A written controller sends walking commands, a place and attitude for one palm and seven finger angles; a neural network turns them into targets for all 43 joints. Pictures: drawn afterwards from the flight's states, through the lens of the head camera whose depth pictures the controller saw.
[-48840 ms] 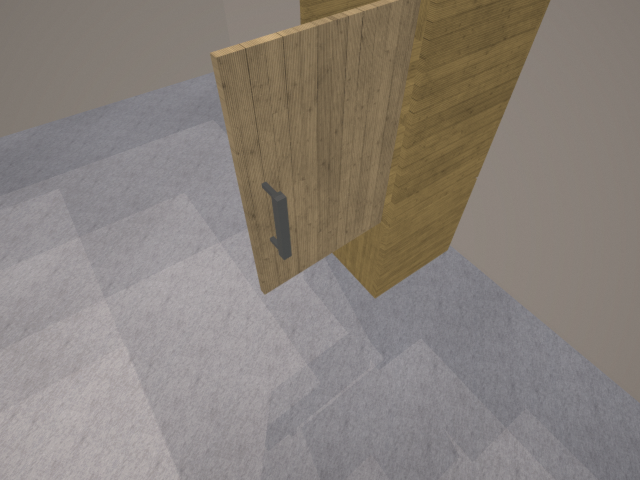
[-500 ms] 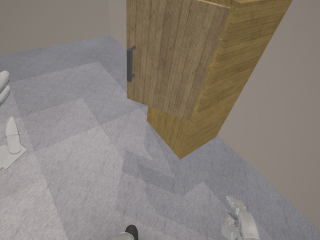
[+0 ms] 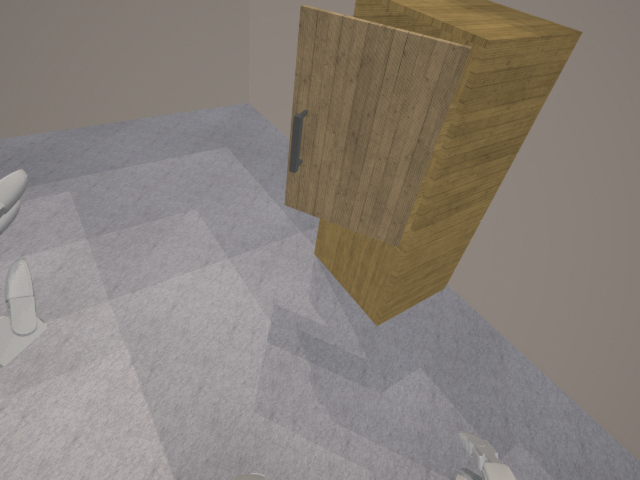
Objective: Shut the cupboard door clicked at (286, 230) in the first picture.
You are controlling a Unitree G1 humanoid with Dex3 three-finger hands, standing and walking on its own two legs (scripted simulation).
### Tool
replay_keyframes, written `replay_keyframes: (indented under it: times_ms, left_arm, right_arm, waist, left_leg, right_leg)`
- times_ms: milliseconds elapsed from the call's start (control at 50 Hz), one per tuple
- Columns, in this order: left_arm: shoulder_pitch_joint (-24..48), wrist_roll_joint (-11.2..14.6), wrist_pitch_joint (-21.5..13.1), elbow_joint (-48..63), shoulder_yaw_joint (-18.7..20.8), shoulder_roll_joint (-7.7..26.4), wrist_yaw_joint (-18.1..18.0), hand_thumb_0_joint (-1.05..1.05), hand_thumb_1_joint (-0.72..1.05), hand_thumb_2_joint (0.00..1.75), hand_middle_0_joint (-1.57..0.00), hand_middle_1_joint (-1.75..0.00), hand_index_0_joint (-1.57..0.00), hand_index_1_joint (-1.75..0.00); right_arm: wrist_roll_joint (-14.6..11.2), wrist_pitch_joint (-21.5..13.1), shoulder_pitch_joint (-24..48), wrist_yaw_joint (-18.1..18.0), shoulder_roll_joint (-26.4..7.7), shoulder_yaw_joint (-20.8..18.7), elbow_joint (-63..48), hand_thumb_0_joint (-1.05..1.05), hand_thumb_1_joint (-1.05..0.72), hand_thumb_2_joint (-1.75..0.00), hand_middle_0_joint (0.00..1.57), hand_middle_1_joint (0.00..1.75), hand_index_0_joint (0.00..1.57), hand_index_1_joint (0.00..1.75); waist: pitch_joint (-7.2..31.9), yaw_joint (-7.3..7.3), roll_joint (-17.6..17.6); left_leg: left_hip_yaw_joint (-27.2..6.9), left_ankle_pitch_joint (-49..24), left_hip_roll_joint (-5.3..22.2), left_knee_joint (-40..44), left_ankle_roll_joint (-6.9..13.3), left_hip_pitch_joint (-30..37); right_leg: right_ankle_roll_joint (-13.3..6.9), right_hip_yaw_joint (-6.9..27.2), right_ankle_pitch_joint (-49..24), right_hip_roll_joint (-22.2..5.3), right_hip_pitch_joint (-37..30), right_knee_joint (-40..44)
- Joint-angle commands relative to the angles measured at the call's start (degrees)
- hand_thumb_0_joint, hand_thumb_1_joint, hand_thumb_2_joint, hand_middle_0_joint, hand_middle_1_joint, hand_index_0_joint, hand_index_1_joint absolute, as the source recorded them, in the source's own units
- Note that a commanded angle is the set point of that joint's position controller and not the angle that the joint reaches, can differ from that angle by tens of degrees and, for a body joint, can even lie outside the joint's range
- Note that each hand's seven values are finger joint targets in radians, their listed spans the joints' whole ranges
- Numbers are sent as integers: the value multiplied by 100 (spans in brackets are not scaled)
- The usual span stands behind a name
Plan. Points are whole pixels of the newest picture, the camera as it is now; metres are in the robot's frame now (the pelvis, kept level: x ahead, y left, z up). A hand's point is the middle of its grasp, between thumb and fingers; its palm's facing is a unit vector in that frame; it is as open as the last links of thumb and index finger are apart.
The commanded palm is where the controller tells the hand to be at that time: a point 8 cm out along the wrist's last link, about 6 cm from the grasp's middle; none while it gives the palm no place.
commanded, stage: stop stepping back and stand still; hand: left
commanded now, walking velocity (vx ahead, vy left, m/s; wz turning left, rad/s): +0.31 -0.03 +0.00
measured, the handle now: (299, 141) +1.00 +0.14 -0.07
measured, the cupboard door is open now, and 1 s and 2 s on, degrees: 33 33 33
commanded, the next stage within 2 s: let the arm hang, fingers relaxed in 0.72 s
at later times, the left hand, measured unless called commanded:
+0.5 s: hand (37, 311) +0.19 +0.29 +0.18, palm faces +0.42 -0.76 -0.50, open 7.4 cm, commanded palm +0.13 +0.31 +0.19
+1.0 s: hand (119, 449) +0.16 +0.26 -0.06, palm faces +0.02 -0.92 -0.39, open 7.4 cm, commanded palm none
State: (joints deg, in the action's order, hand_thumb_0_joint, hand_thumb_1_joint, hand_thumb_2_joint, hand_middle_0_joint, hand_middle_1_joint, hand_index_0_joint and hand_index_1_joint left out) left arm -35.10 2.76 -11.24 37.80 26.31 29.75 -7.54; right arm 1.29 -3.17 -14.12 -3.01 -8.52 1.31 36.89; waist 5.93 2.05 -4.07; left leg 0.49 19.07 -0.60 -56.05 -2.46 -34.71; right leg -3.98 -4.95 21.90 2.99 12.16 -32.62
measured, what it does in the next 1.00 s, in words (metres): steps on the spot: left foot, then right foot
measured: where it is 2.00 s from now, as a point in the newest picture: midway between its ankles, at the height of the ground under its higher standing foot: outside the picture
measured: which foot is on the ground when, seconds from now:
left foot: up 0.00-0.06, down 0.08-1.00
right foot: down 0.00-0.10, up 0.12-0.36, down 0.38-1.00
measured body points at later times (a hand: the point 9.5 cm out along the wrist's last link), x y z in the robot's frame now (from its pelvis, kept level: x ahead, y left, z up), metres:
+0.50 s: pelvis -0.01 +0.02 +0.01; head -0.03 +0.01 +0.46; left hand +0.16 +0.32 +0.21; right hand +0.11 -0.22 -0.09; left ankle +0.00 +0.13 -0.73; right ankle -0.04 -0.06 -0.73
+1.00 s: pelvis -0.03 +0.03 +0.00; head -0.03 +0.00 +0.45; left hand +0.16 +0.30 -0.03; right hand +0.14 -0.23 -0.11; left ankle +0.00 +0.14 -0.73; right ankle -0.04 -0.06 -0.73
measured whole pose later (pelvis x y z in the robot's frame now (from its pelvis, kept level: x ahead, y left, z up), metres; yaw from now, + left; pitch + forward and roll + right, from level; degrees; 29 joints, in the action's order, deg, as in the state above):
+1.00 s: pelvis -0.03 +0.03 +0.00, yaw +1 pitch +0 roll +0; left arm -12.1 -1.3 1.6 -26.2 2.3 17.8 0.1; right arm 1.1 -0.7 -6.7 0.3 -17.3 0.4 43.8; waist 0.8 -0.5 3.6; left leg 2.5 15.4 -0.6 -34.2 1.2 -18.9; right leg -2.7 -5.8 19.9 -0.4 15.6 -35.2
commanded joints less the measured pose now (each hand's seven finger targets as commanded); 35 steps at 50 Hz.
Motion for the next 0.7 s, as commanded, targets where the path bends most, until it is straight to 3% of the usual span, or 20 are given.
replay_keyframes:
  times_ms: [0, 20, 40, 60, 80, 100, 120, 140, 160, 180, 240, 300, 380, 400, 440, 460, 500, 540, 620, 680]
  left_arm:
    - [2069, -136, 28, -772, 105, 387, -383, 0, 90, 90, -20, -30, -20, -30]
    - [2245, -165, 14, -739, -92, 296, -378, 0, 90, 90, -20, -30, -20, -30]
    - [2147, -157, 41, -611, -259, 218, -356, 0, 90, 90, -20, -30, -20, -30]
    - [2095, -147, 5, -277, -216, 270, -356, 0, 90, 90, -20, -30, -20, -30]
    - [1824, -105, -35, -192, -95, 320, -357, 0, 90, 90, -20, -30, -20, -30]
    - [1935, -53, -89, 178, -89, 350, -299, 0, 90, 90, -20, -30, -20, -30]
    - [1892, -71, -143, 449, 23, 432, -270, 0, 90, 90, -20, -30, -20, -30]
    - [1817, -88, -230, 789, 285, 716, -257, 0, 90, 90, -20, -30, -20, -30]
    - [1396, -80, -253, 869, 276, 555, -241, 0, 90, 90, -20, -30, -20, -30]
    - [947, -62, -247, 929, 341, 532, -245, 0, 90, 90, -20, -30, -20, -30]
    - [302, -26, -178, 829, 604, 661, -266, 0, 90, 90, -20, -30, -20, -30]
    - [287, 11, -85, 298, 616, 574, -283, 0, 90, 90, -20, -30, -20, -30]
    - [462, 42, -51, -243, 724, 634, -304, 0, 90, 90, -20, -30, -20, -30]
    - [417, 60, -34, -288, 590, 458, -287, 0, 90, 90, -20, -30, -20, -30]
    - [198, 89, 7, -316, 541, 445, -312, 0, 90, 90, -20, -30, -20, -30]
    - [249, 81, 8, -268, 403, 355, -326, 0, 90, 90, -20, -30, -20, -30]
    - [489, 31, -45, -162, 397, 437, -364, 0, 90, 90, -20, -30, -20, -30]
    - [784, -23, -127, 66, 561, 664, -408, 0, 90, 90, -20, -30, -20, -30]
    - [761, -67, -229, 48, 512, 568, -402, 0, 90, 90, -20, -30, -20, -30]
    - [843, -78, -284, 56, 458, 493, -377, 0, 90, 90, -20, -30, -20, -30]
  right_arm:
    - [-54, -254, 585, -238, -978, -245, -592, 0, -90, -90, 20, 30, 20, 30]
    - [-91, -315, 545, -263, -1011, -245, -631, 0, -90, -90, 20, 30, 20, 30]
    - [-175, -402, 547, -315, -1088, -280, -775, 0, -90, -90, 20, 30, 20, 30]
    - [-196, -428, 594, -322, -1156, -272, -915, 0, -90, -90, 20, 30, 20, 30]
    - [-194, -453, 533, -300, -1097, -226, -912, 0, -90, -90, 20, 30, 20, 30]
    - [-96, -482, 532, -261, -974, -164, -817, 0, -90, -90, 20, 30, 20, 30]
    - [-40, -541, 608, -225, -925, -183, -829, 0, -90, -90, 20, 30, 20, 30]
    - [-31, -611, 700, -187, -903, -221, -839, 0, -90, -90, 20, 30, 20, 30]
    - [-20, -638, 723, -140, -883, -228, -883, 0, -90, -90, 20, 30, 20, 30]
    - [-31, -644, 704, -109, -870, -233, -910, 0, -90, -90, 20, 30, 20, 30]
    - [-28, -576, 588, -93, -922, -230, -932, 0, -90, -90, 20, 30, 20, 30]
    - [-42, -427, 488, -151, -948, -241, -947, 0, -90, -90, 20, 30, 20, 30]
    - [-57, -326, 381, -163, -963, -270, -889, 0, -90, -90, 20, 30, 20, 30]
    - [-122, -337, 332, -145, -956, -308, -861, 0, -90, -90, 20, 30, 20, 30]
    - [-205, -297, 356, -102, -956, -343, -879, 0, -90, -90, 20, 30, 20, 30]
    - [-235, -275, 369, -79, -915, -324, -879, 0, -90, -90, 20, 30, 20, 30]
    - [-246, -265, 498, -73, -907, -310, -888, 0, -90, -90, 20, 30, 20, 30]
    - [-228, -261, 581, -118, -929, -305, -879, 0, -90, -90, 20, 30, 20, 30]
    - [-191, -269, 618, -201, -938, -304, -896, 0, -90, -90, 20, 30, 20, 30]
    - [-183, -300, 598, -223, -979, -303, -926, 0, -90, -90, 20, 30, 20, 30]
  waist:
    - [-1126, -397, 582]
    - [-1040, -381, 631]
    - [-1044, -363, 838]
    - [-932, -288, 1255]
    - [-747, -356, 1586]
    - [-698, -468, 1893]
    - [-639, -448, 1600]
    - [-450, -372, 1332]
    - [-286, -309, 1186]
    - [-81, -261, 1238]
    - [56, -268, 1788]
    - [-119, -362, 1677]
    - [-47, -408, 1035]
    - [126, -376, 634]
    - [290, -366, 49]
    - [228, -388, -160]
    - [15, -349, -230]
    - [-130, -316, 81]
    - [-369, -299, 737]
    - [-291, -278, 1019]
  left_leg:
    - [122, 166, 376, 1924, 276, 1660]
    - [228, 269, 283, 2444, 315, 1909]
    - [-103, 466, 498, 3033, 415, 2033]
    - [-696, 458, 905, 3443, 587, 2021]
    - [-1635, 613, 1392, 3904, 778, 2107]
    - [-2596, 1149, 1685, 4588, 799, 1918]
    - [-2860, 1395, 1863, 4909, 832, 1856]
    - [-2762, 1346, 1871, 4894, 846, 2003]
    - [-2310, 996, 1792, 4751, 843, 2169]
    - [-1820, 556, 1664, 4576, 811, 2378]
    - [-954, 80, 1366, 4434, 551, 2260]
    - [-620, 311, 1238, 4155, 458, 1601]
    - [-403, -613, 973, 3413, 344, 1240]
    - [-258, -591, 872, 3211, 320, 1306]
    - [-44, -884, 624, 2441, 277, 1411]
    - [19, -936, 506, 2170, 233, 1321]
    - [54, -391, 362, 1910, 197, 1090]
    - [30, -137, 366, 2097, 217, 1102]
    - [-62, -1574, 487, 2710, 338, 1934]
    - [-400, -2073, 769, 3014, 420, 1889]
  right_leg:
    - [-265, 1147, 1265, -1504, 1651, 1662]
    - [-184, 1075, 1203, -1306, 1455, 1440]
    - [-52, 968, 854, -1134, 1301, 947]
    - [123, 718, 449, -734, 1168, 376]
    - [295, 303, 152, -374, 1254, -287]
    - [416, 244, 322, -177, 1304, -919]
    - [414, 509, 391, -211, 1303, -1403]
    - [401, 620, 296, -265, 1275, -1495]
    - [392, 621, 142, -292, 1199, -1387]
    - [394, 513, 93, -285, 1057, -1089]
    - [383, 51, -106, -104, 364, -107]
    - [342, -75, -459, -75, -448, 739]
    - [135, 497, -1402, -608, -836, 824]
    - [103, 684, -1545, -701, -823, 751]
    - [-134, 1348, -2152, -1274, -663, 989]
    - [-252, 1499, -2605, -1493, -672, 1023]
    - [-348, 1596, -3028, -1704, -635, 1074]
    - [-293, 1484, -2786, -1715, -557, 1034]
    - [74, 1047, -2085, -1170, 25, 940]
    - [286, 777, -2028, -787, -215, 748]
